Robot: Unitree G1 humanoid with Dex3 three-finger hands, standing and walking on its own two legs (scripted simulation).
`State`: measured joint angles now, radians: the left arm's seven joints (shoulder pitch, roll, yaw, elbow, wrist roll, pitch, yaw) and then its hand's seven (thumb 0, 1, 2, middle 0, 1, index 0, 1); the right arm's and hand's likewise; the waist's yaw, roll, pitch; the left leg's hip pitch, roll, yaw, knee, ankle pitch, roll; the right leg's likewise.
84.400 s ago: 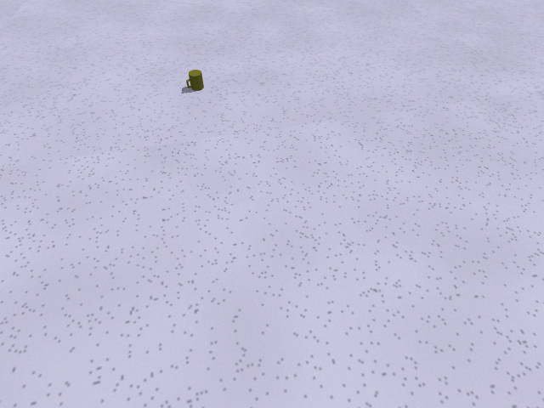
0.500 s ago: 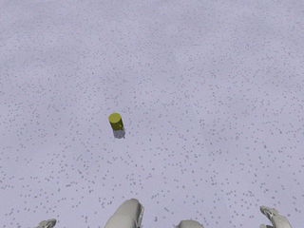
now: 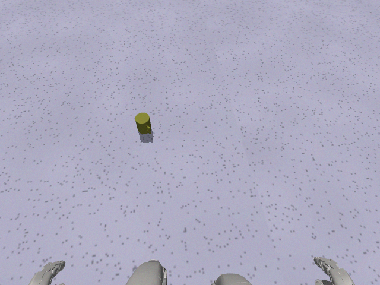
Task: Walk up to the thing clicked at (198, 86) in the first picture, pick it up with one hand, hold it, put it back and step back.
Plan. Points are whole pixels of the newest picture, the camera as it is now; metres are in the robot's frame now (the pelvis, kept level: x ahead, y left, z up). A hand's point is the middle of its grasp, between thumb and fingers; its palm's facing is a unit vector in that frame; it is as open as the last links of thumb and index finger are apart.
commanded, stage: step back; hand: left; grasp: from above
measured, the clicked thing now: (144, 125) +1.01 +0.31 -0.70
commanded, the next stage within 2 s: stand in 1.20 s
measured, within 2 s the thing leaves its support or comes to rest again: neither
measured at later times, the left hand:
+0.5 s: hand out of the picture -0.05 +0.29 -0.14, palm faces +0.05 -0.91 -0.41, open 7.4 cm
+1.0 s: hand out of the picture +0.01 +0.28 -0.15, palm faces +0.08 -0.93 -0.37, open 7.4 cm
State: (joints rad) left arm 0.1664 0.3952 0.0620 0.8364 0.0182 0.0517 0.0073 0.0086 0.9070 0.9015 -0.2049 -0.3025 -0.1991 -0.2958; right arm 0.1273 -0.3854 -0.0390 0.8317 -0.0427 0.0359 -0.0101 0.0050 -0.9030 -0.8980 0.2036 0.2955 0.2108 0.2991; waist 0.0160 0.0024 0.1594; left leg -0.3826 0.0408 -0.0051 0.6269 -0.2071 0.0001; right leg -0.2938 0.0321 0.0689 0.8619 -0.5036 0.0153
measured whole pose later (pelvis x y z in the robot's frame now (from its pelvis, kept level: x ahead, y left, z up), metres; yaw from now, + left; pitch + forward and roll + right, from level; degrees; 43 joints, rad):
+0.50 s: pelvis -0.09 +0.00 +0.01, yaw +4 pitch -3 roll +1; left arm 0.23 0.43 0.07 0.98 0.03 0.01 -0.02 0.01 0.91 0.90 -0.20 -0.30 -0.20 -0.30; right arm 0.28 -0.35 -0.05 0.99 -0.05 -0.02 0.02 0.01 -0.91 -0.90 0.20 0.30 0.21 0.30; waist 0.00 -0.04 0.06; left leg -0.20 -0.03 -0.03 0.55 -0.30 0.02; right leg -0.39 -0.02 0.04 0.86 -0.44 -0.01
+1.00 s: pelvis -0.03 +0.01 +0.00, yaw +4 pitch -3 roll +1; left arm 0.18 0.38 0.03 0.98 0.00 -0.01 0.00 0.01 0.90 0.90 -0.21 -0.30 -0.20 -0.30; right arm 0.14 -0.37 -0.05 1.02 -0.03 -0.01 0.00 0.00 -0.91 -0.90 0.20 0.29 0.21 0.30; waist 0.03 -0.02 0.11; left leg -0.32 0.01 0.01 0.61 -0.25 -0.01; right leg -0.23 -0.04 -0.01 0.65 -0.38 0.00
